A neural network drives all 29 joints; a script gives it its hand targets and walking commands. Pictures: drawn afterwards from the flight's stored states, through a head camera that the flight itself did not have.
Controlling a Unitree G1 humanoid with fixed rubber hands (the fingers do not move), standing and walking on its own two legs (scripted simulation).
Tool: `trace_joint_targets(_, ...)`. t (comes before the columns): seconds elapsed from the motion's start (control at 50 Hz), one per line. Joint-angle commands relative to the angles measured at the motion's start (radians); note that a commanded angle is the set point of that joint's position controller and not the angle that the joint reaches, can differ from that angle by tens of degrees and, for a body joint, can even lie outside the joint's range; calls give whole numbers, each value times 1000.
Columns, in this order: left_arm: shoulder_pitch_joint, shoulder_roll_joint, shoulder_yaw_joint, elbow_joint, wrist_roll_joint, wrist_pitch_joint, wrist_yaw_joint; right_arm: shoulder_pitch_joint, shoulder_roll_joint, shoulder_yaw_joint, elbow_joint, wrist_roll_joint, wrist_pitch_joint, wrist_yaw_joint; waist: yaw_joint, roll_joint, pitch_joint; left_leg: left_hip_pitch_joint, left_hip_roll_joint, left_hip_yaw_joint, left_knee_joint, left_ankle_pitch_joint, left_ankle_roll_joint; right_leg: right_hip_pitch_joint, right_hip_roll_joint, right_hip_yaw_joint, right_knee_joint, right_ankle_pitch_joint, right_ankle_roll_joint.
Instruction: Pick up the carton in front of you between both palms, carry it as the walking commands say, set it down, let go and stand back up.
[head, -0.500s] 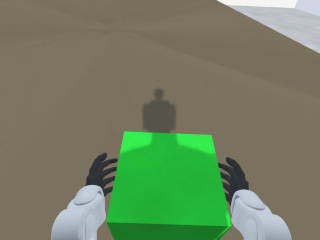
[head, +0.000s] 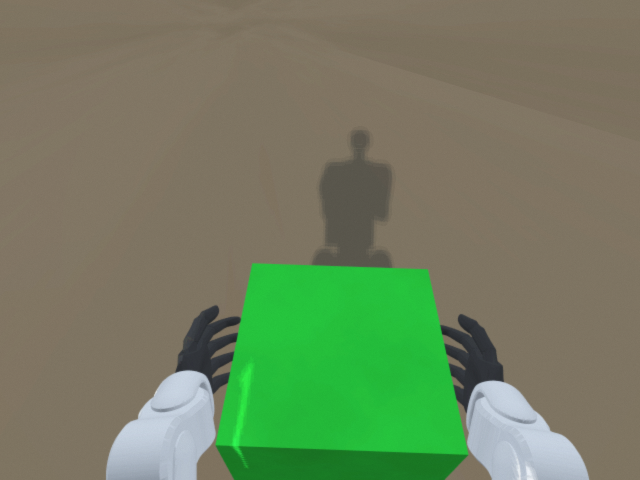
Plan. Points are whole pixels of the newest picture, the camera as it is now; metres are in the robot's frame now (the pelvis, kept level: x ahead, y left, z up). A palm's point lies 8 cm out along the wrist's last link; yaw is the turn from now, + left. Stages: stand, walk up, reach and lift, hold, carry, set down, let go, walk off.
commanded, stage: carry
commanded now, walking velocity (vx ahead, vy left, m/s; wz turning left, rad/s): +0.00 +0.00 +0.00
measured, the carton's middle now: (335, 393) +0.25 +0.01 -0.01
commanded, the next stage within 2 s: none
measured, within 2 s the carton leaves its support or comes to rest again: neither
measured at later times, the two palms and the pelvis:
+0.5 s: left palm (232, 235) +0.42 +0.15 +0.09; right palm (457, 249) +0.40 -0.15 +0.10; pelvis +0.18 +0.02 +0.01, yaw -3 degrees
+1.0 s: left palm (256, 221) +0.49 +0.14 +0.05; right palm (449, 231) +0.48 -0.16 +0.05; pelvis +0.23 +0.01 +0.00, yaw -4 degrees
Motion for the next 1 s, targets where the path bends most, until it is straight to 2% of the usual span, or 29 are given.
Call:
trace_joint_targets(0.0, -258, -750, -581, -85, -201, -49, -82, -288, 771, 602, -137, 165, -75, 31, -22, -162, -267, -73, -23, -3, -317, 91, 23, 367, -199, 186, -191, 572, -39)
trace_joint_targets(0.06, -246, -705, -593, -164, -203, -57, -78, -207, 735, 582, -111, 150, -68, 33, -11, -183, -241, 4, -20, 50, -453, 188, 27, 363, -226, 143, -165, 626, -53)
trace_joint_targets(0.08, -234, -688, -570, -153, -171, -51, -78, -244, 726, 588, -155, 133, -70, 30, -19, -214, -253, 23, -24, 75, -512, 307, 26, 354, -214, 103, -147, 492, -35)
trace_joint_targets(0.14, -213, -600, -528, -103, -146, -18, -65, -264, 650, 591, -133, 122, -39, 25, -23, -139, -153, 111, 23, 68, -596, 490, 21, 200, -157, 72, -152, 167, 25)
trace_joint_targets(0.16, -291, -601, -566, -163, -193, -12, -61, -257, 653, 581, -115, 160, -33, 32, -32, -29, -153, 136, 37, 59, -598, 534, 29, 202, -138, 70, -118, 177, 40)
trace_joint_targets(0.2, -316, -569, -556, -163, -162, 11, -43, -301, 592, 564, -145, 167, -25, 25, -25, 55, -127, 129, 136, -3, -556, 913, 47, 185, -118, 83, -42, 200, 51)
trace_joint_targets(0.26, -285, -574, -545, -129, -173, 36, -17, -289, 593, 537, -111, 190, -4, 14, -24, 83, -189, 144, 132, -12, -542, 858, 60, 219, -105, 107, -40, 265, 87)
trace_joint_targets(0.34, -270, -602, -536, -74, -172, 35, -11, -286, 605, 527, -77, 179, 6, 11, -25, 35, -261, 257, 121, -7, -480, 1220, 60, 225, -66, 90, 39, 387, 102)
trace_joint_targets(0.44, -319, -647, -544, -150, -166, 7, -28, -321, 652, 553, -137, 180, -18, 24, -29, -18, -242, 259, 89, 34, -442, 1213, 51, 220, -45, 66, 3, 507, 115)
trace_joint_targets(0.48, -337, -674, -561, -143, -190, -1, -29, -321, 681, 559, -137, 197, -33, 18, -36, 8, -263, 217, 28, 68, -385, 1130, 46, 339, -27, 47, -76, 660, 132)
trace_joint_targets(0.5, -268, -638, -548, -110, -167, 5, -32, -289, 658, 566, -125, 179, -19, 29, -31, -74, -247, 173, 22, 73, -446, 979, 41, 351, -37, 58, -45, 707, 133)
trace_joint_targets(0.52, -302, -611, -540, -116, -158, 5, -31, -288, 648, 561, -100, 179, -20, 21, -52, -61, -217, 178, -1, 108, -441, 996, 32, 355, -11, -3, -21, 786, 134)
trace_joint_targets(0.54, -254, -605, -541, -110, -144, 12, -27, -276, 614, 571, -117, 176, -17, 24, -36, -24, -175, 158, 25, 74, -550, 889, 34, 359, -33, 33, -91, 599, 124)
trace_joint_targets(0.58, -320, -609, -553, -97, -145, 8, -38, -275, 662, 548, -34, 172, -8, 41, -49, -43, -176, 204, -10, 121, -594, 938, 43, 359, -6, 5, -70, 691, 115)
trace_joint_targets(0.62, -271, -589, -557, -14, -155, 21, -57, -334, 602, 545, -75, 154, -11, 49, -46, 30, -140, 377, 9, 86, -606, 1161, 41, 233, 22, -30, -126, 428, 122)
trace_joint_targets(0.64, -297, -572, -535, -38, -146, 11, -58, -340, 579, 561, -56, 155, -11, 56, -49, 49, -133, 457, 20, 85, -559, 1321, 51, 142, 36, -43, -42, 450, 122)
trace_joint_targets(0.66, -342, -576, -542, 0, -117, 14, -65, -339, 585, 545, -10, 141, -15, 71, -63, 197, -146, 575, 44, 33, -555, 1488, 59, 56, 71, -59, -60, 133, 113)
trace_joint_targets(0.68, -295, -553, -522, 45, -118, 10, -73, -380, 552, 548, -50, 149, -23, 78, -50, 165, -123, 662, 73, -8, -486, 1612, 84, -71, 83, -45, -123, -51, 111)
trace_joint_targets(0.7, -344, -592, -573, 0, -150, -1, -88, -348, 596, 550, 35, 155, -28, 84, -47, 171, -169, 646, 76, 0, -421, 1538, 93, -1, 75, -17, -262, -69, 114)
trace_joint_targets(0.72, -368, -598, -561, 16, -149, -8, -112, -415, 625, 566, -27, 157, -51, 107, -44, 68, -158, 500, 70, 4, -439, 1369, 89, 169, 39, -8, -283, 183, 122)
trace_joint_targets(0.74, -418, -578, -523, 46, -112, -21, -120, -415, 610, 548, 53, 123, -56, 115, -41, -9, -175, 264, 26, 54, -415, 1076, 68, 391, 11, 20, -260, 517, 117)
trace_joint_targets(0.78, -366, -572, -491, 189, -88, -40, -129, -412, 626, 553, 129, 84, -69, 125, -22, -233, -162, -221, -29, 105, -356, 157, 25, 731, -180, 113, -75, 1162, 40)
trace_joint_targets(0.8, -376, -593, -492, 145, -110, -66, -141, -402, 632, 556, 124, 97, -77, 138, -12, -339, -125, -298, -50, 101, -388, 62, 41, 760, -202, 135, -35, 1282, -7)
trace_joint_targets(0.82, -396, -606, -470, 121, -107, -88, -151, -447, 645, 569, 93, 125, -99, 147, -3, -329, -111, -325, -69, 118, -449, 68, 59, 757, -188, 112, -8, 1225, -32)
trace_joint_targets(0.84, -439, -601, -491, 128, -104, -102, -157, -488, 626, 555, 93, 136, -122, 153, -14, -225, -101, -213, -26, 68, -551, 171, 68, 669, -191, 139, -22, 1083, -20)
trace_joint_targets(0.88, -411, -618, -475, 179, -74, -135, -183, -474, 682, 564, 162, 125, -158, 173, -24, -143, -246, 131, -25, 87, -667, 564, 62, 482, -143, 68, 38, 858, 28)
trace_joint_targets(0.94, -533, -711, -541, 163, -105, -203, -226, -481, 688, 514, 178, 81, -230, 207, -40, 117, -365, 493, 158, -83, -434, 1573, 163, 162, -31, 96, 120, 157, 86)
trace_joint_targets(0.96, -552, -733, -537, 204, -101, -215, -234, -492, 739, 494, 251, 62, -240, 218, -20, 162, -296, 483, 158, -90, -450, 1467, 160, 86, -2, 88, -30, -35, 89)
trace_joint_targets(0.98, -535, -713, -537, 208, -95, -234, -239, -470, 727, 491, 275, 74, -264, 227, -22, 156, -276, 451, 167, -76, -460, 1370, 152, 158, -19, 111, -98, -22, 79)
